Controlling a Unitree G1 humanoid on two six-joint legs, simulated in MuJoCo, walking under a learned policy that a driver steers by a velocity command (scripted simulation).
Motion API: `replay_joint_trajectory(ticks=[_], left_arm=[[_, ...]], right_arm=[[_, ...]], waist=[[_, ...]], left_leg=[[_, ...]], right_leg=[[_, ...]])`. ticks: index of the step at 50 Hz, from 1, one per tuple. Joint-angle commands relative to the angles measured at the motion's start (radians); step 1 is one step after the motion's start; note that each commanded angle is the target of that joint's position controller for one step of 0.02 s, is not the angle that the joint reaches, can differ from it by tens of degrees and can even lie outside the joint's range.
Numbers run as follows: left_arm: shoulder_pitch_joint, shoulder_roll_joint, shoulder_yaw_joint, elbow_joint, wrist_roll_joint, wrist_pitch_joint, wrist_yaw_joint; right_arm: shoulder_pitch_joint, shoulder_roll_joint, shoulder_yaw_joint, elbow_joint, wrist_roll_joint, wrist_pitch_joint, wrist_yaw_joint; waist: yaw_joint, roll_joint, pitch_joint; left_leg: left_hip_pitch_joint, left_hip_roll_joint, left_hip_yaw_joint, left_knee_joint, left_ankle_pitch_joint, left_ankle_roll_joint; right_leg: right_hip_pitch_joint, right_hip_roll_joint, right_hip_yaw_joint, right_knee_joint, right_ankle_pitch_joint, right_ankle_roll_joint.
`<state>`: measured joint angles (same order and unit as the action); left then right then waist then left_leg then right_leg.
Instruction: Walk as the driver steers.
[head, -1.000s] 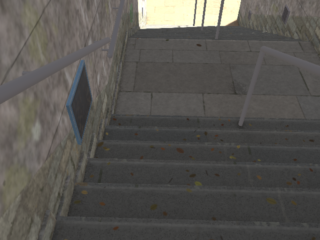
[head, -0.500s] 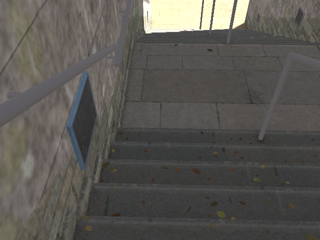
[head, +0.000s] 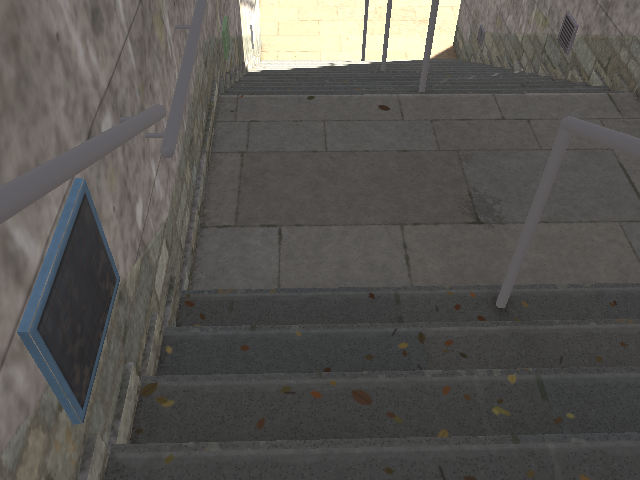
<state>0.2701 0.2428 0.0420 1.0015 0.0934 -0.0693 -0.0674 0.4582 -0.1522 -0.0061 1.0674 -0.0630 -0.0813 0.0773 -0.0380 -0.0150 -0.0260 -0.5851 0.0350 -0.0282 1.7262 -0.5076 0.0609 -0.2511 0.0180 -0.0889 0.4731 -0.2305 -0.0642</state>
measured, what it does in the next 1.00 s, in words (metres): goes down: left foot 0.16 m lower, then right foot 0.16 m lower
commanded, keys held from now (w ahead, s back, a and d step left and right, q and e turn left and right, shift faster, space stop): w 1.00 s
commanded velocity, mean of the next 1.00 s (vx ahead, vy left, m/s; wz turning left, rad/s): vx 0.50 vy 0.00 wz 0.00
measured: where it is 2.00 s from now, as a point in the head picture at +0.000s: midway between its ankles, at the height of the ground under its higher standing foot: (293, 394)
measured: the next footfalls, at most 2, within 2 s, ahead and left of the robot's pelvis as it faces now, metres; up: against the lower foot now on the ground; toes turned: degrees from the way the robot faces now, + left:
left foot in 0.38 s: +0.35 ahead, +0.16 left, -0.16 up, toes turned +6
right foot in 0.90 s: +0.65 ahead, -0.08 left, -0.31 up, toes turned -6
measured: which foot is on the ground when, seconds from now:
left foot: up 0.00-0.36, down 0.38-0.92, up 0.94-1.00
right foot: down 0.00-0.38, up 0.40-0.88, down 0.90-1.00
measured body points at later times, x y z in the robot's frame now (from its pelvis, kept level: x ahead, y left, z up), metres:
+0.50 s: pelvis +0.29 +0.07 -0.16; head +0.29 +0.08 +0.29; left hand +0.24 +0.29 -0.32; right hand +0.36 -0.17 -0.30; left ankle +0.31 +0.15 -0.89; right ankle +0.19 -0.07 -0.66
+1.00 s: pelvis +0.58 +0.02 -0.31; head +0.59 +0.02 +0.14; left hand +0.70 +0.26 -0.45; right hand +0.46 -0.17 -0.46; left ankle +0.42 +0.16 -0.79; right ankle +0.61 -0.07 -1.05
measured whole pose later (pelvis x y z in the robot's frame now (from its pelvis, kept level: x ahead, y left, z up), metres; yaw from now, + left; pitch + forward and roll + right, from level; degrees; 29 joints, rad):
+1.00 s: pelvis +0.58 +0.02 -0.31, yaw +0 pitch +2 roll +1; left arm 0.17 0.23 0.03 0.97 0.08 -0.09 -0.08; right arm 0.55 -0.14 0.01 1.09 -0.05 -0.07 0.10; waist -0.07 -0.01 -0.03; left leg -0.51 0.00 -0.02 1.83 -0.73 0.05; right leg -0.35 -0.01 -0.08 0.50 -0.21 -0.06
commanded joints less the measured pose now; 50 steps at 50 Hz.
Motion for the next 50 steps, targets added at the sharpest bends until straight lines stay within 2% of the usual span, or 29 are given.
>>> replay_joint_trajectory(ticks=[1, 2, 5, 7, 9, 12, 16, 17, 18, 19, 20, 21, 22, 23, 24, 26, 29, 31, 33, 35, 38, 43, 44, 45, 46, 47, 48, 49, 50], left_arm=[[0.078, -0.034, -0.025, -0.013, 0.001, -0.025, 0.028], [0.101, -0.043, -0.029, -0.006, -0.028, -0.041, 0.037], [0.184, 0.037, -0.021, 0.022, -0.001, -0.052, 0.028], [0.332, -0.038, -0.054, 0.079, -0.01, -0.065, 0.046], [0.31, -0.103, -0.086, 0.048, -0.016, -0.06, 0.054], [0.261, -0.004, -0.076, 0.033, 0.004, -0.051, 0.023], [0.424, 0.046, -0.046, 0.098, -0.031, -0.017, 0.062], [0.399, 0.05, -0.04, 0.104, -0.028, -0.003, 0.055], [0.373, 0.08, -0.027, 0.1, -0.001, 0.011, 0.019], [0.42, 0.006, -0.042, 0.129, 0.044, 0.011, -0.034], [0.547, -0.105, -0.054, 0.129, -0.025, 0.004, -0.065], [0.38, 0.007, -0.023, 0.05, -0.063, -0.012, -0.076], [0.174, -0.02, -0.039, -0.052, -0.09, -0.031, -0.054], [0.097, -0.038, -0.049, -0.061, -0.083, -0.045, -0.009], [0.081, -0.013, -0.04, -0.072, -0.083, -0.053, 0.029], [0.106, -0.106, -0.061, -0.055, -0.025, -0.044, 0.059], [0.096, -0.047, -0.04, -0.014, -0.005, -0.019, 0.014], [0.098, -0.04, -0.047, -0.015, -0.007, -0.026, 0.015], [-0.109, -0.021, -0.056, -0.077, -0.004, -0.031, 0.035], [-0.18, 0.004, -0.064, -0.066, -0.01, -0.027, 0.041], [-0.222, 0.014, -0.064, -0.088, -0.025, -0.018, 0.019], [-0.371, 0.04, -0.068, -0.134, -0.038, 0.002, 0.016], [-0.277, 0.054, -0.054, -0.082, -0.049, -0.013, 0.018], [-0.006, 0.114, -0.012, -0.029, -0.049, -0.033, 0.016], [0.346, 0.219, 0.036, 0.052, -0.023, -0.043, 0.005], [0.477, 0.309, 0.059, 0.087, -0.025, -0.024, -0.018], [0.483, 0.266, 0.065, 0.082, 0.001, -0.007, -0.015], [0.414, 0.22, 0.061, 0.08, -0.001, 0.003, -0.009], [0.283, 0.082, 0.016, 0.042, 0.007, 0.012, -0.009]], right_arm=[[-0.065, 0.037, 0.002, -0.084, -0.035, -0.019, -0.026], [-0.046, 0.031, -0.003, -0.054, -0.047, -0.013, -0.012], [-0.013, 0.02, 0.007, -0.053, -0.051, -0.008, 0.01], [-0.165, -0.03, 0.007, -0.102, -0.055, -0.004, 0.007], [-0.326, -0.055, 0.01, -0.15, -0.047, -0.013, -0.022], [-0.352, -0.099, 0.007, -0.192, -0.046, 0.018, -0.007], [-0.513, -0.1, 0.018, -0.24, -0.028, 0.017, -0.016], [-0.416, -0.099, 0.013, -0.188, -0.01, -0.003, -0.016], [-0.169, -0.168, -0.027, -0.099, 0.008, -0.018, -0.023], [0.126, -0.279, -0.077, -0.045, -0.006, -0.025, -0.019], [0.242, -0.363, -0.101, -0.029, -0.038, -0.001, -0.004], [0.321, -0.349, -0.1, -0.023, -0.071, 0.017, 0.014], [0.267, -0.349, -0.112, -0.025, -0.043, 0.016, 0.028], [0.16, -0.198, -0.064, -0.063, -0.068, 0.018, 0.018], [0.026, -0.082, -0.019, -0.116, -0.075, 0.008, 0.021], [-0.166, 0.019, 0.018, -0.171, -0.045, -0.057, -0.016], [-0.009, -0.108, 0.001, -0.133, -0.02, -0.06, -0.019], [0.05, -0.114, 0.002, -0.113, -0.045, -0.053, -0.002], [0.221, 0.007, 0.036, -0.038, -0.027, -0.057, -0.041], [0.267, 0.036, 0.05, -0.024, -0.008, -0.037, -0.059], [0.154, -0.045, 0.035, -0.073, -0.013, -0.027, -0.028], [0.256, -0.122, -0.007, 0.002, 0.012, 0.003, -0.059], [0.223, -0.133, -0.017, 0.016, 0.008, 0.008, -0.057], [0.208, -0.126, -0.01, 0.049, -0.052, 0.022, -0.012], [0.344, 0.005, 0.018, 0.094, -0.074, 0.011, 0.044], [0.338, 0.027, 0.017, 0.047, -0.005, -0.002, 0.063], [0.092, -0.046, 0.005, -0.084, 0.02, -0.014, 0.063], [-0.043, -0.084, -0.007, -0.117, 0.046, -0.021, 0.034], [-0.031, -0.075, -0.002, -0.104, 0.029, -0.024, 0.004]], waist=[[-0.006, -0.005, 0.142], [0.013, 0.043, 0.117], [-0.006, -0.007, 0.043], [0.085, -0.002, 0.075], [0.105, -0.001, 0.052], [0.064, -0.017, 0.144], [0.182, -0.001, 0.203], [0.145, 0.035, 0.143], [0.028, 0.069, 0.079], [-0.085, 0.138, -0.071], [-0.042, 0.332, -0.375], [-0.121, 0.269, -0.27], [-0.151, 0.215, -0.156], [-0.079, -0.01, -0.002], [0.0, -0.062, 0.054], [0.126, 0.014, 0.091], [0.072, 0.071, 0.031], [0.078, 0.028, 0.007], [-0.041, 0.038, 0.007], [-0.067, -0.03, 0.002], [-0.03, 0.04, 0.059], [-0.131, 0.013, 0.161], [-0.092, -0.002, 0.097], [0.051, 0.038, 0.01], [0.14, -0.131, -0.198], [0.149, -0.263, -0.376], [0.251, -0.178, -0.308], [0.234, -0.051, -0.104], [0.148, 0.077, -0.013]], left_leg=[[-0.19, 0.131, -0.08, -0.403, 0.374, 0.061], [-0.137, 0.127, -0.068, -0.592, 0.547, 0.053], [-0.066, 0.095, -0.028, -0.619, 0.67, -0.002], [-0.364, 0.15, -0.125, -0.841, 0.872, -0.033], [-0.066, 0.121, -0.027, -1.099, 1.129, -0.03], [0.206, 0.063, 0.029, -1.018, 0.934, -0.019], [0.024, 0.085, 0.005, -1.409, 0.658, -0.014], [0.222, 0.07, 0.031, -1.471, 0.75, -0.013], [0.527, 0.016, 0.138, -1.466, 0.851, 0.005], [0.992, 0.113, 0.064, -1.25, 1.174, 0.13], [1.325, 0.294, -0.069, -1.014, 1.424, 0.309], [1.252, 0.353, -0.286, -1.102, 1.397, 0.371], [1.166, 0.435, -0.408, -1.241, 0.79, 0.402], [0.871, 0.418, -0.385, -1.312, 0.499, 0.331], [0.566, 0.387, -0.311, -1.338, 0.625, 0.316], [0.127, 0.194, -0.08, -1.375, 0.591, 0.233], [0.006, 0.153, -0.034, -1.366, 0.628, 0.273], [0.066, 0.184, -0.078, -1.253, 0.666, 0.275], [0.512, 0.248, -0.224, -1.127, 0.545, 0.262], [0.474, 0.194, -0.194, -1.028, 0.405, 0.227], [-0.142, 0.074, -0.055, -1.055, 0.155, 0.164], [0.402, 0.191, -0.28, -0.887, 0.287, 0.194], [0.399, 0.127, -0.203, -0.754, 0.312, 0.159], [0.204, 0.098, -0.135, -0.547, 0.414, 0.118], [-0.153, 0.001, -0.036, -0.164, 0.242, 0.017], [-0.357, -0.082, 0.062, 0.285, -0.367, -0.04], [-0.63, -0.085, 0.028, 0.349, -0.36, -0.033], [-0.739, -0.025, 0.021, 0.299, -0.221, -0.009], [-0.625, 0.05, -0.04, 0.111, 0.003, 0.021]], right_leg=[[-0.113, -0.265, 0.201, -0.136, 0.399, -0.237], [-0.183, -0.25, 0.172, -0.15, 0.338, -0.249], [-0.223, -0.226, 0.196, -0.004, 0.396, -0.262], [0.047, -0.263, 0.277, 0.097, 0.251, -0.247], [-0.195, -0.155, 0.188, 0.148, 0.003, -0.179], [-0.44, -0.179, 0.203, 0.144, -0.173, -0.167], [0.067, -0.273, 0.36, 0.304, 0.012, -0.167], [0.052, -0.198, 0.282, 0.449, 0.006, -0.133], [-0.062, -0.14, 0.193, 0.625, 0.133, -0.107], [-0.363, -0.083, 0.143, 0.964, 0.063, -0.012], [-0.556, -0.004, 0.043, 1.444, -0.581, 0.043], [-0.788, 0.015, 0.051, 1.664, -0.601, 0.071], [-1.048, -0.028, 0.072, 1.625, -0.539, 0.058], [-1.034, -0.12, 0.156, 1.432, -0.275, 0.036], [-0.859, -0.17, 0.185, 1.31, -0.138, 0.036], [-0.595, -0.246, 0.222, 0.871, 0.162, -0.044], [-0.409, -0.149, 0.076, 0.695, 0.287, 0.029], [-0.469, -0.155, 0.109, 0.701, 0.32, 0.054], [-0.915, -0.237, 0.255, 0.437, 0.487, 0.085], [-0.853, -0.223, 0.228, 0.233, 0.656, 0.098], [-0.179, -0.11, 0.032, 0.243, 0.699, 0.077], [-0.365, -0.124, 0.103, -0.186, 0.339, 0.066], [-0.174, -0.102, 0.047, -0.258, 0.433, 0.052], [0.239, -0.095, -0.005, -0.178, 0.555, -0.011], [0.807, -0.206, 0.057, 0.15, 0.978, -0.197], [1.019, -0.401, 0.253, 0.234, 1.19, -0.363], [1.016, -0.457, 0.487, 0.087, 0.715, -0.374], [0.766, -0.463, 0.477, -0.014, 0.326, -0.328], [0.468, -0.412, 0.399, -0.072, 0.098, -0.266]])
